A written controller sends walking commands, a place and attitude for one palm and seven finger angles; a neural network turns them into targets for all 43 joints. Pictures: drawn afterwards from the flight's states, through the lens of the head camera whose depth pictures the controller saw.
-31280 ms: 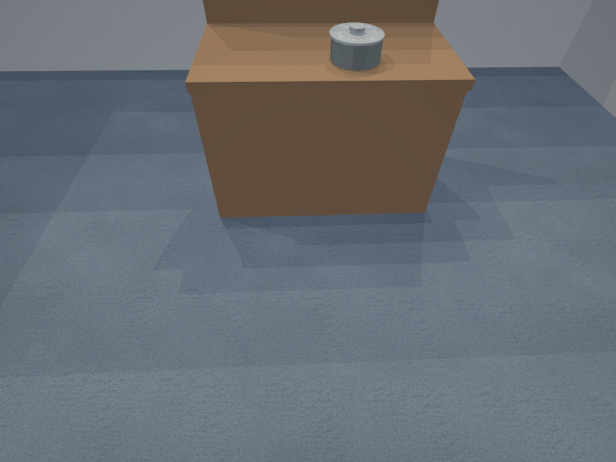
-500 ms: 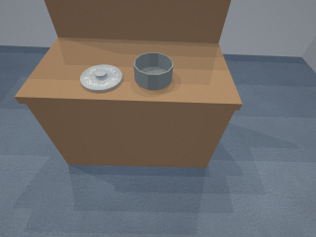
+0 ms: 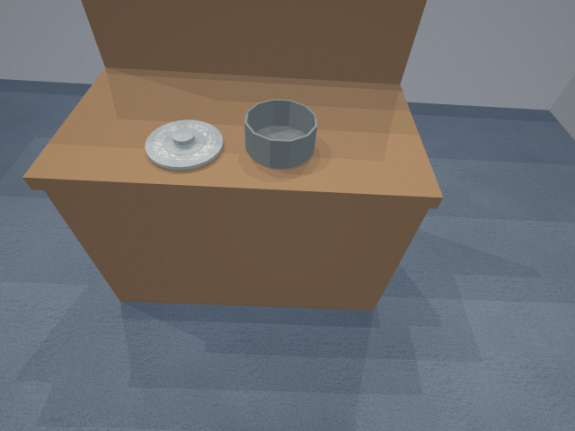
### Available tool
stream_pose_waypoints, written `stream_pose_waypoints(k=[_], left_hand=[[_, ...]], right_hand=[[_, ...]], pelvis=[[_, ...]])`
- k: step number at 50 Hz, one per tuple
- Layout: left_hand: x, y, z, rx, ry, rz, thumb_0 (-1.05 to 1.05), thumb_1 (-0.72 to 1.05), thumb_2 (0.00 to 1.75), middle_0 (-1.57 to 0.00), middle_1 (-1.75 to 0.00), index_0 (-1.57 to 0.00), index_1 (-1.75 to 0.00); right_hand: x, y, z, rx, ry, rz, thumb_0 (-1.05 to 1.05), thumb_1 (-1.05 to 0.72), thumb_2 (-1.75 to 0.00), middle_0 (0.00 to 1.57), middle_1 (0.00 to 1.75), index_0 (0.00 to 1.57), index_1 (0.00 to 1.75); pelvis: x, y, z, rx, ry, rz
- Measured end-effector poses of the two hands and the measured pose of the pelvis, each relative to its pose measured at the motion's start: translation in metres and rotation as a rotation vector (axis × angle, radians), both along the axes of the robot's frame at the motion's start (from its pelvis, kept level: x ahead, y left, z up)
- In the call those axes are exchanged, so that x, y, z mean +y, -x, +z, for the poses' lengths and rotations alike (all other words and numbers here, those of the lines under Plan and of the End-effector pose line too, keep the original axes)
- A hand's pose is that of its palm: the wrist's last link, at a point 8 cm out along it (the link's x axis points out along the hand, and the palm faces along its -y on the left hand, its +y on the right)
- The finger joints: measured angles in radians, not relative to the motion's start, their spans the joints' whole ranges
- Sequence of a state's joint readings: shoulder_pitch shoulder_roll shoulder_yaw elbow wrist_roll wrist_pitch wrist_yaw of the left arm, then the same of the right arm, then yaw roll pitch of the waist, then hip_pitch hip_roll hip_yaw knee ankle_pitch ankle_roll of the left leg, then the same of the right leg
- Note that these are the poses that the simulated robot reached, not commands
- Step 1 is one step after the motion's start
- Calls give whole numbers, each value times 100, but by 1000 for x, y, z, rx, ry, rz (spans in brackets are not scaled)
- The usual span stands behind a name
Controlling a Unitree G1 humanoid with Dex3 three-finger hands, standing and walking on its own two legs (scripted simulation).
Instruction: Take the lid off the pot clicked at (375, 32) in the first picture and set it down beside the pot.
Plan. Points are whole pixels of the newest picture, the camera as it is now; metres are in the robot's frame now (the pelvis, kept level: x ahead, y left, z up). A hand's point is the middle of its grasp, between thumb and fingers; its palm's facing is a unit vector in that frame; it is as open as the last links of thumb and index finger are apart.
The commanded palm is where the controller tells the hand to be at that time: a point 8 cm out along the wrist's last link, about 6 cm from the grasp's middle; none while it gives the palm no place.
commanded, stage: let the arm hang, fingers relaxed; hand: left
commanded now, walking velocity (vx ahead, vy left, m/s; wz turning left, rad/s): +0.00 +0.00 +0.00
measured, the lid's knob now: (183, 136) +0.76 +0.29 -0.07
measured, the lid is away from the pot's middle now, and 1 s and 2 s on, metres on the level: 0.24 0.24 0.24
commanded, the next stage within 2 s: look to check the result in 0.96 s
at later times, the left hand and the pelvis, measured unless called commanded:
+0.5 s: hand out of the picture +0.01 +0.17 -0.18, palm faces +0.03 -0.98 -0.19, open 7.3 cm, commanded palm none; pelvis +0.00 +0.00 +0.00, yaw +0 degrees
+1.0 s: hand out of the picture +0.00 +0.16 -0.18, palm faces +0.05 -0.98 -0.18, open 7.3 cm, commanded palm none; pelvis +0.00 -0.01 +0.00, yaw +1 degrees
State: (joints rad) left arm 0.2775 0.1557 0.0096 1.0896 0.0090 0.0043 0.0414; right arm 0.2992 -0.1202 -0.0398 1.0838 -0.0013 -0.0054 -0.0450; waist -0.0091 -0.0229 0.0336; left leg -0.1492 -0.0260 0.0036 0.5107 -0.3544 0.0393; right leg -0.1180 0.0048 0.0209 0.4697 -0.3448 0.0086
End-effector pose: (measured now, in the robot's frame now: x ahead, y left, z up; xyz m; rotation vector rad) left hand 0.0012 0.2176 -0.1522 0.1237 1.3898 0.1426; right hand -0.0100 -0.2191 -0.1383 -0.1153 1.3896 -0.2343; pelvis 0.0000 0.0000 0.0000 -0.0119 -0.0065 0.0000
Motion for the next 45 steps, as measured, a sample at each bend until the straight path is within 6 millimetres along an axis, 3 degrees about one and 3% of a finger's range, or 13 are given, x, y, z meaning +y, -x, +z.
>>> stream_pose_waypoints(k=[17,45], left_hand=[[3,-11,4,-19,-20,-6,1,93,90,-20,-30,-20,-30],[-7,9,5,17,-10,18,1,93,90,-20,-30,-20,-30]], right_hand=[[13,18,-3,48,-39,-23,0,-91,-90,20,30,20,30],[7,16,-3,42,-37,-3,0,-91,-90,20,30,20,30]], pelvis=[[-1,-2,1,0,-2,0],[-5,2,2,-5,-6,8]])
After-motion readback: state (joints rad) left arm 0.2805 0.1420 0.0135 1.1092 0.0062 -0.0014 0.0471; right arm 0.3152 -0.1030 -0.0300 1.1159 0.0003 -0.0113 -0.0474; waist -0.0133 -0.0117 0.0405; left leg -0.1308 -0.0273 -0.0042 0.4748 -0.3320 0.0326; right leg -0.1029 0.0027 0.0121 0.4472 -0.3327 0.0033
